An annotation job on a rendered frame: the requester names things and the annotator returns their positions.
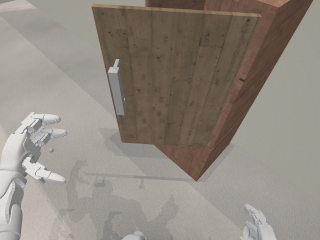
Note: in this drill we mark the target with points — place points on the cupboard door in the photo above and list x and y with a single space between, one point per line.
177 68

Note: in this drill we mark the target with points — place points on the robot right hand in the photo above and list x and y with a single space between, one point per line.
260 230

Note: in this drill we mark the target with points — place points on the handle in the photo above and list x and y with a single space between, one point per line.
116 87

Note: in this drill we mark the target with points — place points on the robot left hand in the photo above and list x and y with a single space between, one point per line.
18 147

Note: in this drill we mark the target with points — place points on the left robot forearm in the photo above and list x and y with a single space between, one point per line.
12 184

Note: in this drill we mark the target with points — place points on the left robot shin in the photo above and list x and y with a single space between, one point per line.
139 233

